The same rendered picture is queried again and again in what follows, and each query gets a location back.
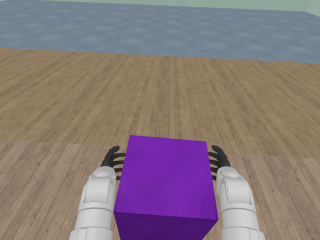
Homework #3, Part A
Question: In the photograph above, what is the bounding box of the right robot hand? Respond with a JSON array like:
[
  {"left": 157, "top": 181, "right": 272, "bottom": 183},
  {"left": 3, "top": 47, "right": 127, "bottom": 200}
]
[{"left": 208, "top": 145, "right": 231, "bottom": 181}]

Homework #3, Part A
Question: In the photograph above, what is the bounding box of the carton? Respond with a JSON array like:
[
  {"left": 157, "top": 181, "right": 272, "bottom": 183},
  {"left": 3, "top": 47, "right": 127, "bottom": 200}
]
[{"left": 113, "top": 135, "right": 219, "bottom": 240}]

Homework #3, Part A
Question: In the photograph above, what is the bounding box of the left robot hand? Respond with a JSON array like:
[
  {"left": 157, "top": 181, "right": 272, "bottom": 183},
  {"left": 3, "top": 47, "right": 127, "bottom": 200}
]
[{"left": 100, "top": 146, "right": 126, "bottom": 181}]

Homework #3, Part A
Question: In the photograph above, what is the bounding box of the robot left forearm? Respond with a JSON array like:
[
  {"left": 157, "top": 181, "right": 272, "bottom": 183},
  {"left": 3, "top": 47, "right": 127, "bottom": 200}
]
[{"left": 69, "top": 166, "right": 117, "bottom": 240}]

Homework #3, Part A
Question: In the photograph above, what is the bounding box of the robot right forearm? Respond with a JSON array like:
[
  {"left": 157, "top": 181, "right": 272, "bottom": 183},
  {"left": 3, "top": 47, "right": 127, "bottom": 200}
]
[{"left": 216, "top": 166, "right": 265, "bottom": 240}]

